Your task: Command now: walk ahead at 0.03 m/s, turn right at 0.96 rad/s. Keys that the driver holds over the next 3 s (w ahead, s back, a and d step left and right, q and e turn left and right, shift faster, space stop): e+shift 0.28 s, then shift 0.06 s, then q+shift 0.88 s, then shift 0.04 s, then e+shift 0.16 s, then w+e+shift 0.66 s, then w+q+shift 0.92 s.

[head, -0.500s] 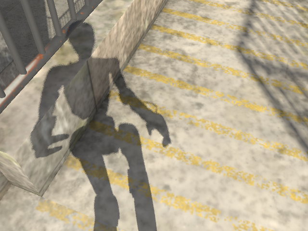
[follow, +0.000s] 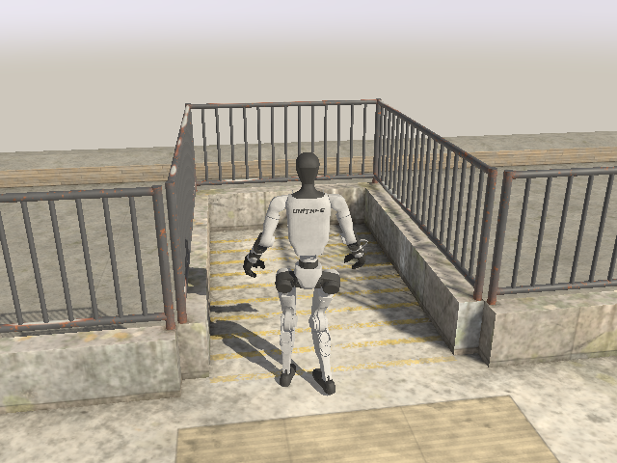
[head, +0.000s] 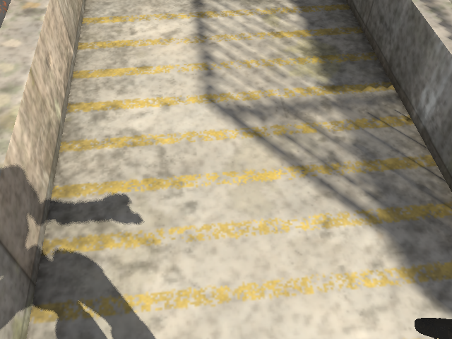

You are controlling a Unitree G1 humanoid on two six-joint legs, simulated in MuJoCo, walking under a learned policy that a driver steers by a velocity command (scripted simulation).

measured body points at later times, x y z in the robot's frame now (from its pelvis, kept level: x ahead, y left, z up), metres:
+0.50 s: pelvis +0.01 -0.02 +0.01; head +0.03 -0.06 +0.45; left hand +0.27 +0.16 -0.07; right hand +0.02 -0.33 -0.12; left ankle +0.07 +0.12 -0.70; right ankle -0.03 -0.12 -0.73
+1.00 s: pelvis +0.03 +0.01 +0.00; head +0.08 +0.03 +0.44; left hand +0.19 +0.30 -0.11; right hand +0.20 -0.28 -0.08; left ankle +0.03 +0.10 -0.73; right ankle -0.04 -0.12 -0.66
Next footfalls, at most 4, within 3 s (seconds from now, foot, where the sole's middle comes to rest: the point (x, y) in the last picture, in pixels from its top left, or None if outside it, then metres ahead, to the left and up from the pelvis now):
0.42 right None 0.01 -0.13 -0.77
0.92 left None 0.07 0.10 -0.77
1.38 right None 0.18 -0.09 -0.77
1.96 right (293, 335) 0.49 -0.15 -0.76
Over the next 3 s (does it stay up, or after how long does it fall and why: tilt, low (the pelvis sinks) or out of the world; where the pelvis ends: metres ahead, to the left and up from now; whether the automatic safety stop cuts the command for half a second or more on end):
stays up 1.31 -0.27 0.01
